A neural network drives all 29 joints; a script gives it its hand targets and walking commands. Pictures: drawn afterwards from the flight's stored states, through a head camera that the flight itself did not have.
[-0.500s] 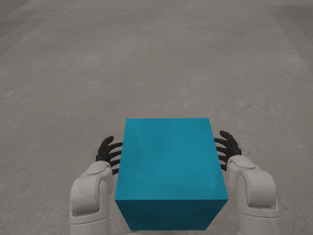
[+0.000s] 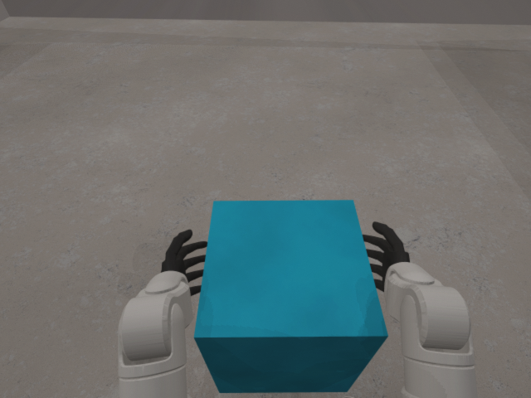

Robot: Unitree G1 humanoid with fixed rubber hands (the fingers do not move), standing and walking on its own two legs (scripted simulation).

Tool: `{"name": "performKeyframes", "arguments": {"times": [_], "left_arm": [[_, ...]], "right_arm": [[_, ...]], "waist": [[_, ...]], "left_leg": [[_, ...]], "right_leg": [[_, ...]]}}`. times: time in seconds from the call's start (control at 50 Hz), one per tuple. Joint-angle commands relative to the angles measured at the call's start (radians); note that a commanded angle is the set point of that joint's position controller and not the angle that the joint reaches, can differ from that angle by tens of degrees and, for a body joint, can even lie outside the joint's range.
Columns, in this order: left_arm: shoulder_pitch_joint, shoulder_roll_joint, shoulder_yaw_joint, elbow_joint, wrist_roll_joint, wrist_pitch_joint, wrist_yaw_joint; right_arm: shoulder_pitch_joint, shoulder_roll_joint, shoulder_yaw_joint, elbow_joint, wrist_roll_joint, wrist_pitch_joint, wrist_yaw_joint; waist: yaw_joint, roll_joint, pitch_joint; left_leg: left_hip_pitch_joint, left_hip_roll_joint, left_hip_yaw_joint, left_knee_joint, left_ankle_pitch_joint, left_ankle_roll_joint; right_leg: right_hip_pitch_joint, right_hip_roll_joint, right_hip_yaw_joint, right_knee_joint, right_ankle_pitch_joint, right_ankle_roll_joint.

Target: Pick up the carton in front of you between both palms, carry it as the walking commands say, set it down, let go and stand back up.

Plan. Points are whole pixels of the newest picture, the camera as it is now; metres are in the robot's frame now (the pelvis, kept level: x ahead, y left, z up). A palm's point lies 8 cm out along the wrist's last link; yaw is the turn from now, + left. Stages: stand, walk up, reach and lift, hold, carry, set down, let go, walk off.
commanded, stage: carry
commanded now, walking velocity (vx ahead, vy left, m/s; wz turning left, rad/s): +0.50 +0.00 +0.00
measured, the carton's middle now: (283, 300) +0.28 +0.00 +0.00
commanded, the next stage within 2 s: none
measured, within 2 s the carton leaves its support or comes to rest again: neither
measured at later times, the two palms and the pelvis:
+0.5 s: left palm (219, 148) +0.58 +0.11 +0.07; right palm (359, 142) +0.60 -0.18 +0.07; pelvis +0.33 -0.05 +0.00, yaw +2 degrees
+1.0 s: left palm (210, 75) +0.92 +0.16 +0.08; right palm (317, 68) +0.92 -0.14 +0.09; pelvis +0.65 +0.01 +0.00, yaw +0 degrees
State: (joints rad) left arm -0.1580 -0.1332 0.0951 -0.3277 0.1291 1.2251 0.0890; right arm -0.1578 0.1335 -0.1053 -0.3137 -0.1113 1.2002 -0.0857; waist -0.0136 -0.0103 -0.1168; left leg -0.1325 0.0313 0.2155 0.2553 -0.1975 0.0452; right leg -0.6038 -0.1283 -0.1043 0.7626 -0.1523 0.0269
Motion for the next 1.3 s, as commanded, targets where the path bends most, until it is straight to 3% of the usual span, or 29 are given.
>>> {"name": "performKeyframes", "arguments": {"times": [0.0, 0.1, 0.16, 0.18, 0.2, 0.22, 0.26, 0.28, 0.32, 0.38, 0.46, 0.58, 0.64, 0.66, 0.68, 0.7, 0.72, 0.76, 0.78, 0.86, 0.98, 1.06, 1.08, 1.1, 1.12, 1.14, 1.18, 1.24, 1.28], "left_arm": [[-0.47, -0.914, -0.715, -0.072, -0.414, -0.013, -0.235], [-0.461, -0.87, -0.7, -0.043, -0.416, 0.011, -0.248], [-0.442, -0.873, -0.679, -0.005, -0.414, 0.012, -0.258], [-0.422, -0.867, -0.668, 0.013, -0.405, 0.009, -0.261], [-0.433, -0.875, -0.665, 0.047, -0.404, -0.005, -0.265], [-0.42, -0.913, -0.668, 0.039, -0.416, -0.014, -0.267], [-0.462, -0.985, -0.687, 0.001, -0.43, -0.038, -0.271], [-0.477, -1.006, -0.699, -0.017, -0.436, -0.049, -0.273], [-0.483, -1.02, -0.711, -0.047, -0.448, -0.066, -0.274], [-0.44, -1.002, -0.722, -0.069, -0.457, -0.076, -0.281], [-0.413, -0.945, -0.724, -0.104, -0.455, -0.07, -0.282], [-0.393, -0.842, -0.694, -0.116, -0.419, -0.022, -0.26], [-0.412, -0.812, -0.685, -0.107, -0.408, 0.004, -0.253], [-0.427, -0.803, -0.682, -0.105, -0.408, 0.012, -0.251], [-0.453, -0.807, -0.69, -0.113, -0.414, 0.022, -0.248], [-0.459, -0.808, -0.696, -0.112, -0.412, 0.027, -0.249], [-0.477, -0.838, -0.703, -0.092, -0.417, 0.021, -0.251], [-0.507, -0.907, -0.716, -0.083, -0.427, 0.001, -0.258], [-0.512, -0.941, -0.722, -0.074, -0.431, -0.009, -0.259], [-0.467, -0.98, -0.733, -0.077, -0.417, -0.041, -0.242], [-0.457, -0.933, -0.744, -0.138, -0.419, -0.03, -0.225], [-0.451, -0.885, -0.723, -0.106, -0.426, -0.002, -0.244], [-0.441, -0.878, -0.717, -0.092, -0.426, 0.007, -0.25], [-0.45, -0.861, -0.708, -0.082, -0.425, 0.015, -0.256], [-0.44, -0.861, -0.691, -0.027, -0.412, 0.014, -0.26], [-0.402, -0.874, -0.677, 0.008, -0.408, 0.005, -0.263], [-0.412, -0.925, -0.671, 0.02, -0.404, -0.012, -0.265], [-0.443, -0.976, -0.683, 0.022, -0.4, -0.046, -0.269], [-0.465, -0.984, -0.701, 0.023, -0.397, -0.073, -0.275]], "right_arm": [[-0.445, 0.879, 0.691, -0.067, 0.417, 0.014, 0.269], [-0.412, 0.847, 0.676, -0.021, 0.381, 0.031, 0.26], [-0.425, 0.855, 0.685, -0.008, 0.378, 0.036, 0.26], [-0.439, 0.853, 0.689, -0.013, 0.381, 0.038, 0.261], [-0.474, 0.875, 0.707, -0.039, 0.393, 0.041, 0.262], [-0.484, 0.887, 0.715, -0.027, 0.4, 0.032, 0.265], [-0.504, 0.948, 0.732, -0.039, 0.412, 0.003, 0.271], [-0.499, 0.966, 0.738, -0.045, 0.413, -0.011, 0.27], [-0.476, 1.003, 0.752, -0.053, 0.412, -0.031, 0.266], [-0.414, 1.001, 0.754, -0.06, 0.39, -0.05, 0.252], [-0.382, 0.959, 0.752, -0.091, 0.382, -0.046, 0.241], [-0.395, 0.851, 0.73, -0.129, 0.395, 0.01, 0.241], [-0.403, 0.823, 0.703, -0.1, 0.395, 0.035, 0.248], [-0.401, 0.815, 0.691, -0.085, 0.392, 0.04, 0.251], [-0.414, 0.797, 0.675, -0.066, 0.384, 0.041, 0.256], [-0.395, 0.82, 0.675, -0.026, 0.396, 0.037, 0.258], [-0.413, 0.849, 0.681, -0.037, 0.403, 0.034, 0.262], [-0.451, 0.923, 0.693, -0.051, 0.414, 0.017, 0.268], [-0.475, 0.95, 0.698, -0.063, 0.419, 0.011, 0.271], [-0.451, 0.958, 0.702, -0.088, 0.429, -0.008, 0.28], [-0.398, 0.891, 0.682, -0.112, 0.409, 0.0, 0.278], [-0.393, 0.855, 0.672, -0.082, 0.375, 0.018, 0.266], [-0.389, 0.847, 0.671, -0.068, 0.368, 0.024, 0.264], [-0.396, 0.835, 0.671, -0.059, 0.363, 0.031, 0.263], [-0.425, 0.838, 0.684, -0.064, 0.373, 0.042, 0.258], [-0.439, 0.837, 0.696, -0.069, 0.384, 0.048, 0.259], [-0.477, 0.884, 0.721, -0.054, 0.399, 0.034, 0.265], [-0.495, 0.952, 0.746, -0.036, 0.405, -0.003, 0.275], [-0.499, 0.97, 0.761, -0.024, 0.395, -0.031, 0.279]], "waist": [[-0.004, 0.134, -0.143], [-0.006, 0.164, -0.079], [0.024, 0.091, -0.182], [0.046, -0.062, -0.252], [0.044, -0.336, -0.322], [0.04, -0.29, -0.3], [0.037, -0.092, -0.297], [0.033, -0.037, -0.283], [0.031, -0.082, -0.283], [0.03, -0.112, -0.244], [0.032, -0.11, -0.164], [0.028, -0.148, -0.064], [0.004, -0.13, -0.136], [-0.012, -0.069, -0.204], [-0.016, 0.136, -0.304], [-0.014, 0.355, -0.332], [-0.01, 0.27, -0.3], [-0.004, 0.091, -0.273], [0.001, 0.064, -0.271], [0.007, 0.135, -0.262], [0.003, 0.195, -0.215], [0.011, 0.117, -0.188], [0.014, 0.096, -0.198], [0.015, -0.017, -0.25], [0.018, -0.134, -0.319], [0.027, -0.202, -0.341], [0.024, -0.156, -0.336], [0.013, -0.128, -0.345], [0.015, -0.056, -0.326]], "left_leg": [[0.173, 0.226, -0.134, -0.125, 0.129, 0.083], [0.223, 0.223, -0.088, -0.042, 0.289, 0.051], [0.058, 0.151, 0.021, 0.319, 0.415, -0.013], [-0.14, 0.095, 0.022, 0.586, 0.205, -0.054], [-0.468, -0.04, -0.034, 0.865, -0.201, -0.093], [-0.567, -0.007, -0.154, 0.995, -0.288, -0.065], [-0.574, 0.077, -0.209, 1.009, -0.206, -0.023], [-0.542, 0.102, -0.215, 0.944, -0.152, -0.022], [-0.492, 0.1, -0.189, 0.841, -0.084, -0.033], [-0.522, 0.096, -0.142, 0.684, -0.021, -0.061], [-0.538, 0.076, -0.081, 0.45, 0.092, -0.071], [-0.435, 0.037, -0.022, 0.244, 0.204, -0.03], [-0.124, -0.046, 0.075, 0.17, 0.132, -0.014], [0.102, -0.019, 0.033, 0.186, 0.066, -0.014], [0.345, 0.261, -0.394, 0.126, -0.093, 0.092], [0.45, 0.399, -0.734, -0.03, -0.029, 0.191], [0.42, 0.399, -0.652, -0.013, 0.129, 0.191], [0.284, 0.342, -0.439, 0.031, 0.385, 0.132], [0.228, 0.319, -0.358, 0.018, 0.411, 0.095], [0.169, 0.26, -0.162, 0.002, 0.538, 0.067], [0.163, 0.212, -0.027, 0.054, 0.692, 0.052], [0.101, 0.162, 0.007, 0.209, 0.497, -0.015], [0.026, 0.152, -0.008, 0.252, 0.403, -0.047], [-0.082, 0.118, -0.021, 0.344, 0.16, -0.083], [-0.195, 0.071, -0.087, 0.395, -0.127, -0.097], [-0.226, 0.055, -0.11, 0.422, -0.32, -0.098], [-0.222, 0.051, -0.152, 0.349, -0.385, -0.083], [-0.056, 0.059, -0.131, 0.102, -0.09, -0.075], [-0.032, 0.114, -0.154, 0.132, 0.082, -0.081]], "right_leg": [[-0.018, 0.019, -0.047, -0.138, 0.081, 0.0], [0.072, 0.05, -0.095, -0.287, 0.107, -0.033], [0.505, 0.11, -0.155, -0.332, 0.002, -0.054], [0.695, -0.084, 0.138, -0.415, -0.162, -0.094], [0.926, -0.31, 0.571, -0.514, -0.18, -0.236], [0.901, -0.312, 0.582, -0.539, -0.014, -0.25], [0.803, -0.259, 0.379, -0.481, 0.177, -0.207], [0.736, -0.24, 0.305, -0.499, 0.188, -0.178], [0.679, -0.209, 0.205, -0.55, 0.106, -0.149], [0.673, -0.19, 0.127, -0.604, 0.076, -0.168], [0.704, -0.143, 0.033, -0.605, 0.194, -0.159], [0.732, -0.12, -0.052, -0.565, 0.362, -0.116], [0.679, -0.076, -0.147, -0.288, 0.571, -0.066], [0.545, -0.038, -0.149, -0.098, 0.45, -0.045], [0.267, 0.032, -0.122, 0.203, 0.182, 0.005], [0.026, 0.156, -0.034, 0.443, -0.291, 0.017], [-0.045, 0.1, 0.076, 0.565, -0.321, -0.008], [-0.041, 0.018, 0.1, 0.516, -0.239, -0.041], [-0.005, -0.003, 0.103, 0.431, -0.19, -0.04], [0.076, 0.034, 0.015, 0.172, -0.142, -0.01], [0.15, 0.09, -0.072, -0.169, 0.079, -0.005], [0.369, 0.1, -0.121, -0.448, 0.337, -0.001], [0.496, 0.046, -0.082, -0.457, 0.428, -0.003], [0.655, -0.099, 0.048, -0.357, 0.816, -0.026], [0.819, -0.215, 0.163, -0.285, 1.048, -0.144], [0.81, -0.247, 0.228, -0.322, 1.005, -0.202], [0.77, -0.22, 0.212, -0.378, 0.8, -0.201], [0.662, -0.123, 0.082, -0.372, 0.516, -0.113], [0.619, -0.081, 0.022, -0.326, 0.445, -0.077]]}}
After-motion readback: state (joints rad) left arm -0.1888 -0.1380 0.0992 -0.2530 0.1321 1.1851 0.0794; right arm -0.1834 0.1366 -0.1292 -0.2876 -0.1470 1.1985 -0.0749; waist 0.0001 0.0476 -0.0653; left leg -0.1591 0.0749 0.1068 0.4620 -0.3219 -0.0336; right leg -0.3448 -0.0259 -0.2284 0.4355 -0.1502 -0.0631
